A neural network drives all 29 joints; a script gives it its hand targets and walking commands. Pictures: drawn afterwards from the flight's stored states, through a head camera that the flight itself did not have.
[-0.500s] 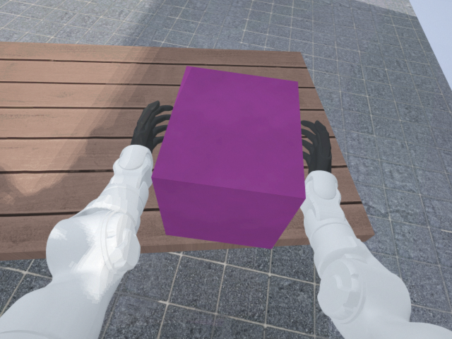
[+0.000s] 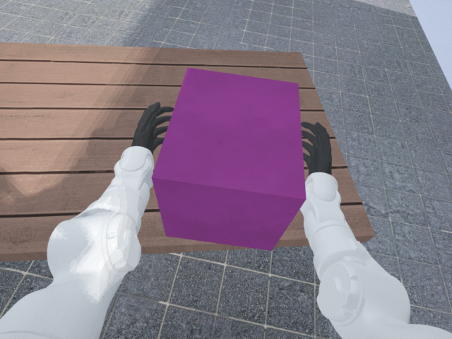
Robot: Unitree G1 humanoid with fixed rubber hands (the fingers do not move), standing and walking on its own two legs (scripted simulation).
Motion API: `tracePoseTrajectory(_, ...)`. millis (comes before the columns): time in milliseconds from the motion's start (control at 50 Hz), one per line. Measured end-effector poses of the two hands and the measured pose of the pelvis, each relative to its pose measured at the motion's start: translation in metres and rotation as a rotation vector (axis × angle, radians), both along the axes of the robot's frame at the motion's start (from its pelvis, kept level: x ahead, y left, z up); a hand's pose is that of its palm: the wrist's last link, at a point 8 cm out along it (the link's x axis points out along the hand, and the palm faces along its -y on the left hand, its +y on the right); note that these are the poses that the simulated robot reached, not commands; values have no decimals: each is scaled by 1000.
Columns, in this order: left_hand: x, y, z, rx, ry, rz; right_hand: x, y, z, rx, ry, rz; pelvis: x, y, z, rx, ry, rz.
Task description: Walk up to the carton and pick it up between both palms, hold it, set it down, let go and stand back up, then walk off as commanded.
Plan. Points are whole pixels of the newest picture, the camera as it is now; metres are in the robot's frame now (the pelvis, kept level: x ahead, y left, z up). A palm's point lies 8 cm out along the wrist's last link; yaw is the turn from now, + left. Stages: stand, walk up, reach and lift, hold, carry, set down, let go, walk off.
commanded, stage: reach and lift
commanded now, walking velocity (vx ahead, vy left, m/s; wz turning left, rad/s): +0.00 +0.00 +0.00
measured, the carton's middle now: (230, 161) +0.45 -0.04 +0.00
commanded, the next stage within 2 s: none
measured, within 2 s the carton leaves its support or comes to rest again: leaves its support in 0.46 s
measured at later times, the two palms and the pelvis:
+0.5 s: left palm (137, 155) +0.42 +0.13 +0.08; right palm (321, 179) +0.35 -0.18 +0.07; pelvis -0.02 +0.00 +0.00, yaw +0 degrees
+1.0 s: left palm (127, 137) +0.40 +0.14 +0.14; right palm (335, 152) +0.36 -0.18 +0.14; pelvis -0.02 +0.00 +0.00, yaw +0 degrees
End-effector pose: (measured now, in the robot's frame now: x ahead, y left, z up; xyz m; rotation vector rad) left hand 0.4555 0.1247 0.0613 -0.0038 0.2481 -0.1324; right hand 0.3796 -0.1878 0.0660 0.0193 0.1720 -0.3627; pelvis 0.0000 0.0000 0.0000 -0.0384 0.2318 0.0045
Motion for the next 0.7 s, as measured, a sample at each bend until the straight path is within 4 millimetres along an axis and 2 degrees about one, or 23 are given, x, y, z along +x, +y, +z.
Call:
tracePoseTrajectory(200,-13,3,3,60,-16,-3,-11,3,1,-11,0,11,-2,0,1,0,-35,2)
tracePoseTrajectory(460,-36,9,16,143,-16,3,-29,9,6,-47,23,43,-16,1,1,-2,-72,3)
tracePoseTrajectory(560,-41,8,25,151,-18,14,-31,7,15,-49,24,53,-18,1,1,-2,-76,3)
tracePoseTrajectory(700,-44,9,42,141,-33,41,-25,7,38,-50,6,74,-20,1,1,-2,-89,3)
